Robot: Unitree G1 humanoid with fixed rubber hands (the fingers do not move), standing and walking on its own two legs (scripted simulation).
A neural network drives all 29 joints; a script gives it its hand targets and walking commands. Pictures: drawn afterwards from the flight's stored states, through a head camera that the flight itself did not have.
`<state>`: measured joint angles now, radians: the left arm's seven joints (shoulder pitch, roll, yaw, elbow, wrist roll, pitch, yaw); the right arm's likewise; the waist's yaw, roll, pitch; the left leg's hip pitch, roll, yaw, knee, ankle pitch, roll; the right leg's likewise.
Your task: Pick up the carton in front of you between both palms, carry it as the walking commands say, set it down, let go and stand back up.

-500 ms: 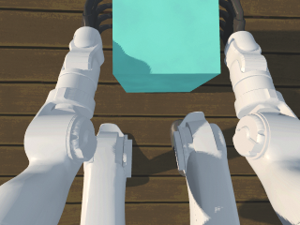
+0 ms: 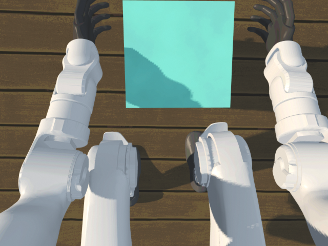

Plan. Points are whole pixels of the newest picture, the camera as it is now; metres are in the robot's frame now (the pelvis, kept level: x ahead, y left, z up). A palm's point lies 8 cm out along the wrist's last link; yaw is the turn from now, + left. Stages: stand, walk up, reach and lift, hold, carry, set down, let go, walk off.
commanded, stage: set down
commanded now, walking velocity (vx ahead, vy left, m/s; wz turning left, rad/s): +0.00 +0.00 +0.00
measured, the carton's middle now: (174, 65) +0.47 -0.06 -0.26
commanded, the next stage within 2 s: let go in 0.86 s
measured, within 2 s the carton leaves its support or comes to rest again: neither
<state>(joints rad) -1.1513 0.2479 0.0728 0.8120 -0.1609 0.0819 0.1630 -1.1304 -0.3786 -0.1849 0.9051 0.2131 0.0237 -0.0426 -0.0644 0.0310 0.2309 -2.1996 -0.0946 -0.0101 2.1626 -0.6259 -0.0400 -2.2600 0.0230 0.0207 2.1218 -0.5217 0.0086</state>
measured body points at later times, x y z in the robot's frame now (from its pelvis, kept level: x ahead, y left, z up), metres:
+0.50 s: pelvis +0.02 +0.00 +0.13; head +0.32 -0.03 +0.45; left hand +0.53 +0.12 +0.01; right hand +0.49 -0.27 +0.01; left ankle +0.10 +0.12 -0.35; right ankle +0.12 -0.12 -0.35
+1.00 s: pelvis +0.05 -0.01 +0.26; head +0.32 -0.03 +0.62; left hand +0.52 +0.13 +0.15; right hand +0.48 -0.28 +0.15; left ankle +0.10 +0.12 -0.35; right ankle +0.12 -0.12 -0.35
